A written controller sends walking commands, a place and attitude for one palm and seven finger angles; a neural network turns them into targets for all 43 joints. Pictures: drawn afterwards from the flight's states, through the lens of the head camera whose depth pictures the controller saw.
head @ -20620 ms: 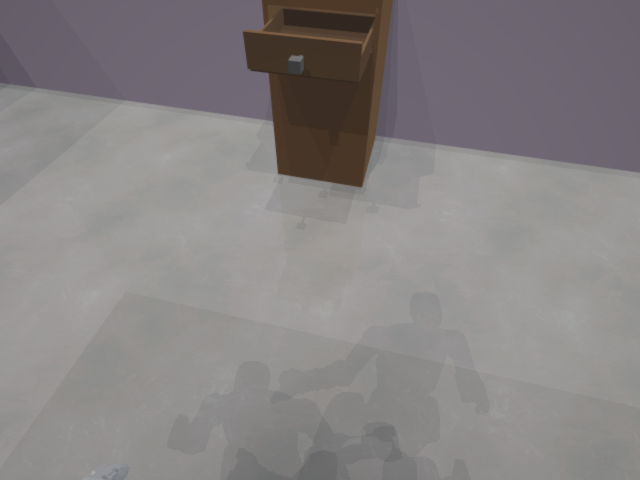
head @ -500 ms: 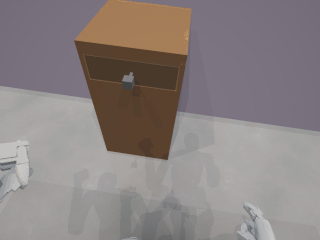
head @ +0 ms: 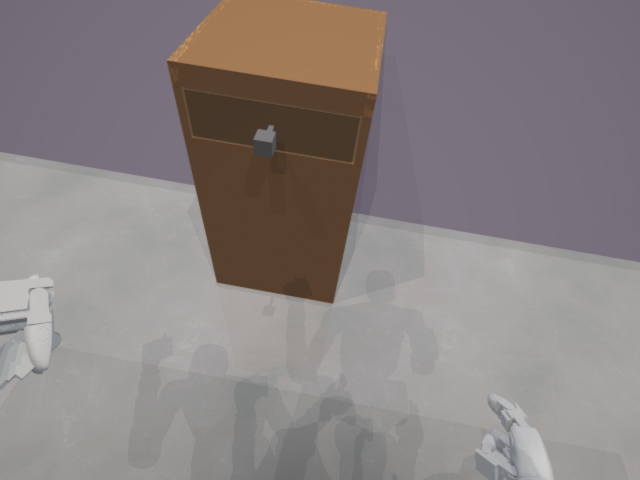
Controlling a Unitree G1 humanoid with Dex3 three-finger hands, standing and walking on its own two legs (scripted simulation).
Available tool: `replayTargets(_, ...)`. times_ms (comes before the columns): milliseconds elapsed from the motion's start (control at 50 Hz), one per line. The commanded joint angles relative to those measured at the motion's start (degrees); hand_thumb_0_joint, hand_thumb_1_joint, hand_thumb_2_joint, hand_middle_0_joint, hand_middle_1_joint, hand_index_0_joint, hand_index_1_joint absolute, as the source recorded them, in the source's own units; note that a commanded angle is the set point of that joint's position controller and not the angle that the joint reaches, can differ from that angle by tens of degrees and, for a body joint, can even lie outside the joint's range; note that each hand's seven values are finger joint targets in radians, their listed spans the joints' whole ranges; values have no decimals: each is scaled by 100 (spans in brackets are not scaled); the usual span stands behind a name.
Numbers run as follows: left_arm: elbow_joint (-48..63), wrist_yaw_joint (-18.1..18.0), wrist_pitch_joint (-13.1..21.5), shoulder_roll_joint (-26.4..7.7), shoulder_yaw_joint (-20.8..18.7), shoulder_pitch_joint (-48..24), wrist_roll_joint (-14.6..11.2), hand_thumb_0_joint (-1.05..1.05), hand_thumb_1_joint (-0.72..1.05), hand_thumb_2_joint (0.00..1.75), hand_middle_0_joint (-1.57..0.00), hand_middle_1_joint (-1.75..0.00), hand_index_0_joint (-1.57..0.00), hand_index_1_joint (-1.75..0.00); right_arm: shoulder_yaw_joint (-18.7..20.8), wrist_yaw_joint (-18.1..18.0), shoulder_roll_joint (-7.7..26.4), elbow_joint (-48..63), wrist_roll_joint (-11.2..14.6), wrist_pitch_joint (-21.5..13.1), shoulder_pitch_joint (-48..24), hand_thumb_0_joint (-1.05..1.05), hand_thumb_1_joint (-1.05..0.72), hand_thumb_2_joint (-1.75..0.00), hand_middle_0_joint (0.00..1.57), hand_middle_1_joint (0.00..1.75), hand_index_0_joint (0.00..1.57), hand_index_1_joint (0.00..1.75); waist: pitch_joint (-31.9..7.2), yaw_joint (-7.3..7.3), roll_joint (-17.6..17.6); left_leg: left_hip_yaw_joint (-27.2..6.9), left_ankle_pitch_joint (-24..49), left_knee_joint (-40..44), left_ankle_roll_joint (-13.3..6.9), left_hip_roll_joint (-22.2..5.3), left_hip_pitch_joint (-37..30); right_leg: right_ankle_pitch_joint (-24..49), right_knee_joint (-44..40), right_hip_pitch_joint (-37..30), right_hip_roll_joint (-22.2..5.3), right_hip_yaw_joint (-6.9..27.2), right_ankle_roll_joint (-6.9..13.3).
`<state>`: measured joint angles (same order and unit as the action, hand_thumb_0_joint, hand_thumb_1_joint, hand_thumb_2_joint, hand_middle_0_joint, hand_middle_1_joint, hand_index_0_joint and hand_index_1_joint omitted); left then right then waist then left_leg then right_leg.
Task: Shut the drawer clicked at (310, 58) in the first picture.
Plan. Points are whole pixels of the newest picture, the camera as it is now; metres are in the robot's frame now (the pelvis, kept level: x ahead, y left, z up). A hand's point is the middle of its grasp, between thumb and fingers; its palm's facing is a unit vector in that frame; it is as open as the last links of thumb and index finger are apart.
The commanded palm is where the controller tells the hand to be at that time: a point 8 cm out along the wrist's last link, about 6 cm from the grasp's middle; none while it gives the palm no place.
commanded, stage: stop stepping back and stand still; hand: left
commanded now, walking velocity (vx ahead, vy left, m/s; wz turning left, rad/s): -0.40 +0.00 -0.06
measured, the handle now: (267, 137) +0.79 +0.15 -0.05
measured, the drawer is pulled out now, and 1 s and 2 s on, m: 0.00 0.00 0.00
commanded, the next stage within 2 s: let the arm hang, fingers relaxed in 1.22 s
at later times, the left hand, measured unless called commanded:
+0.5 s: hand out of the picture +0.10 +0.23 +0.17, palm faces +0.37 -0.85 -0.37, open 3.3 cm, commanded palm +0.04 +0.27 +0.18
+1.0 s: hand out of the picture +0.09 +0.24 +0.17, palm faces +0.34 -0.82 -0.45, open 3.3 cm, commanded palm +0.03 +0.28 +0.18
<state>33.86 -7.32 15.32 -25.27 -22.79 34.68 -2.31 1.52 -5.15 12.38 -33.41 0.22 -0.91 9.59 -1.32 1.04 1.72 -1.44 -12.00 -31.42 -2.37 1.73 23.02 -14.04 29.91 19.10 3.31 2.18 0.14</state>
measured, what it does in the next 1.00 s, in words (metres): walks backwards: right foot, then left foot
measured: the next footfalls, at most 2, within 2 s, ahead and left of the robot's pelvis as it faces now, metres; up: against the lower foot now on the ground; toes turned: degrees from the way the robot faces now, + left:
right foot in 0.26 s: -0.08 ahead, -0.11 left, +0.00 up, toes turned -6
left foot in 0.42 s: -0.03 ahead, +0.12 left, +0.00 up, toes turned +1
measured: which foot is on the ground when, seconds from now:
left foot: down 0.00-0.26, up 0.28-0.40, down 0.42-1.00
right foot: down 0.00-0.00, up 0.02-0.24, down 0.26-1.00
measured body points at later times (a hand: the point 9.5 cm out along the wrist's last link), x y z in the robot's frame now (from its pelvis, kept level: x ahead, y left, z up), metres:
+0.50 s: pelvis -0.11 +0.00 +0.00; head -0.13 +0.02 +0.45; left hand +0.07 +0.28 +0.19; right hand +0.01 -0.26 -0.08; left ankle -0.06 +0.10 -0.73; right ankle -0.13 -0.12 -0.72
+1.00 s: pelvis -0.11 +0.00 +0.00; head -0.10 +0.01 +0.45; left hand +0.07 +0.28 +0.19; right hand +0.06 -0.24 -0.07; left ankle -0.07 +0.12 -0.73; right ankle -0.12 -0.10 -0.73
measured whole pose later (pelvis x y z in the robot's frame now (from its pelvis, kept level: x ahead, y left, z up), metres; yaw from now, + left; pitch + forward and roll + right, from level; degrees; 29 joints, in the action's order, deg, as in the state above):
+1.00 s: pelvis -0.11 +0.00 +0.00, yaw -2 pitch -1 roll +0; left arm 31.2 -8.0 12.8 -21.4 -20.3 35.1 -0.9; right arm -0.2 -4.3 11.7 -35.4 0.1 -7.2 11.3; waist 0.9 0.0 0.4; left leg 2.7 -12.2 -28.8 -0.5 -1.4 15.8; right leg -15.8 28.1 11.5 0.1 -3.9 1.0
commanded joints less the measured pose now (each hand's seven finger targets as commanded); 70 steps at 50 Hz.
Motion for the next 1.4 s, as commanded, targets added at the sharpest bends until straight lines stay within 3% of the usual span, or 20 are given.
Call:
replayTargets(0, 1329, -21, 294, -829, -517, 71, -75, 0, 90, 90, -140, -160, -140, -160, 178, 51, 696, 942, -192, -540, -357, 0, -90, -90, 20, 30, 20, 30, -1142, -161, -1594, -1679, 2617, 1674, -502, -2017, -511, -1488, 2278, -259, 28, 197, -78)
replayTargets(60, 1637, -84, 241, -625, -399, 250, -101, 0, 90, 90, -140, -160, -140, -160, 252, 187, 687, 796, -93, -750, -28, 0, -90, -90, 20, 30, 20, 30, -1281, -142, -881, -1189, 2695, 1224, -645, -1855, -1522, -1370, 2111, 448, -97, 139, -96)
replayTargets(140, 1515, -199, -41, -601, -476, 498, -121, 0, 90, 90, -140, -160, -140, -160, 103, 180, 626, 903, -79, -766, -249, 0, -90, -90, 20, 30, 20, 30, -634, -77, -1380, -989, -1840, 2427, -274, -1379, -255, -1543, 826, -690, 10, -518, -20)
replayTargets(180, 1421, -225, -151, -661, -548, 558, -97, 0, 90, 90, -140, -160, -140, -160, 55, 102, 610, 921, -103, -694, -318, 0, -90, -90, 20, 30, 20, 30, -487, -73, -1493, -565, -2353, 2320, 100, -924, 214, -1315, -494, -1556, 80, -814, 93)
replayTargets(220, 1312, -196, -188, -763, -555, 456, -89, 0, 90, 90, -140, -160, -140, -160, 77, 81, 552, 839, -100, -580, -266, 0, -90, -90, 20, 30, 20, 30, -443, 5, -244, 283, -1254, 312, 388, -177, -541, -1439, -1790, -574, -813, 63, 519)
replayTargets(240, 1359, -224, -157, -902, -705, 253, -177, 0, 90, 90, -140, -160, -140, -160, 74, 59, 559, 727, -136, -554, -287, 0, -90, -90, 20, 30, 20, 30, -454, -6, 395, 160, -609, -1116, 376, -140, -1052, -1865, -2289, 617, -1685, 1058, 893)
replayTargets(260, 1448, -268, -141, -909, -743, -106, -193, 0, 90, 90, -140, -160, -140, -160, 39, 69, 585, 628, -185, -572, -285, 0, -90, -90, 20, 30, 20, 30, -494, -37, 566, 25, -442, -1692, 357, -194, -871, -1874, -2307, 750, -2110, 1338, 1129)
replayTargets(300, 907, -258, -288, -483, -345, -265, -123, 0, 90, 90, -140, -160, -140, -160, 126, 14, 609, 554, -7, -598, -169, 0, -90, -90, 20, 30, 20, 30, -140, 54, 987, -180, -685, -1853, 274, -349, -605, -2394, -1949, 903, -1946, 1015, 924)
replayTargets(380, 808, -285, -218, -436, -158, -698, 63, 0, 90, 90, -140, -160, -140, -160, 9, -134, 705, 539, -36, -765, -345, 0, -90, -90, 20, 30, 20, 30, 521, 59, -553, -132, -1146, 733, -14, -541, -842, -1962, -651, 697, -1062, 72, 387)
replayTargets(440, 1135, -283, -45, -556, -341, -544, 98, 0, 90, 90, -140, -160, -140, -160, -58, -108, 610, 579, -53, -888, -185, 0, -90, -90, 20, 30, 20, 30, 127, 81, -1950, -2351, -2968, 2417, -467, -1608, -511, -1454, 1424, 385, -201, -487, 17)
replayTargets(460, 1294, -281, -37, -731, -483, -640, 137, 0, 90, 90, -140, -160, -140, -160, -42, -96, 553, 627, -82, -926, -197, 0, -90, -90, 20, 30, 20, 30, 244, 53, -1841, -2622, -3154, 2608, -606, -1755, -290, -1508, 1942, 448, -241, -334, 45)
replayTargets(540, 1087, -258, -85, -492, -386, 251, 121, 0, 90, 90, -140, -160, -140, -160, -7, 58, 631, 643, -82, -914, -224, 0, -90, -90, 20, 30, 20, 30, -3, -116, -1003, -827, -1926, 1565, -252, -1088, 375, -1001, -272, -1298, -289, -581, 124)
replayTargets(560, 963, -240, -69, -541, -431, 407, 137, 0, 90, 90, -140, -160, -140, -160, 18, 64, 616, 683, -84, -855, -222, 0, -90, -90, 20, 30, 20, 30, -5, -110, -628, -359, -1742, 765, -67, -688, 735, -1062, -885, -1563, -558, -67, 274)
replayTargets(600, 948, -249, -34, -710, -587, 2, 53, 0, 90, 90, -140, -160, -140, -160, 120, 97, 614, 666, -86, -711, -147, 0, -90, -90, 20, 30, 20, 30, 137, -75, 883, 264, -1175, -1949, 196, -161, 1184, -2478, -2201, -767, -2279, 2424, 1078)
replayTargets(640, 662, -258, 49, -609, -584, -134, 35, 0, 90, 90, -140, -160, -140, -160, 134, 109, 591, 505, -70, -772, 61, 0, -90, -90, 20, 30, 20, 30, 57, 57, 396, -5, -1019, -2577, 208, -374, 953, -1971, -1984, -380, -2197, 1891, 1108)
replayTargets(740, 625, -262, 94, -468, -368, -197, 73, 0, 90, 90, -140, -160, -140, -160, 25, 17, 508, 484, -40, -832, -162, 0, -90, -90, 20, 30, 20, 30, 86, -27, 311, 443, -275, 38, 57, -336, -693, -622, -1337, -96, -1562, 573, 584)
replayTargets(840, 946, -211, 149, -544, -377, -170, 90, 0, 90, 90, -140, -160, -140, -160, 62, 5, 622, 562, -4, -923, -203, 0, -90, -90, 20, 30, 20, 30, -126, -91, -540, -349, 838, 837, -115, -876, -1143, 357, -480, -453, -721, -9, -41)
replayTargets(1280, 1020, -189, -68, -420, -293, 23, -12, 0, 90, 90, -140, -160, -140, -160, -5, 19, 565, 801, -16, -708, -396, 0, -90, -90, 20, 30, 20, 30, -277, -89, -498, -173, 672, 991, 102, -652, -1086, 736, -947, -879, -634, -118, 1)
replayTargets(1300, -3904, 632, -899, 135, 1742, -726, 524, 0, 90, 90, -140, -160, -140, -160, 376, 567, 1747, -663, 19, -976, -584, 0, -90, -90, 20, 30, 20, 30, 168, 93, -522, -285, 1523, 53, 28, -811, -588, 1394, -69, -130, -1083, -373, 131)
replayTargets(1380, -4832, 721, -1454, 397, 1738, -1239, 449, 0, 90, 90, -124, -143, -124, -143, 153, 560, 1087, -575, -69, -276, 3, 0, -90, -90, 20, 30, 20, 30, -372, -58, 506, -541, 867, 243, -132, -870, -578, 97, -180, -319, -886, -221, 178)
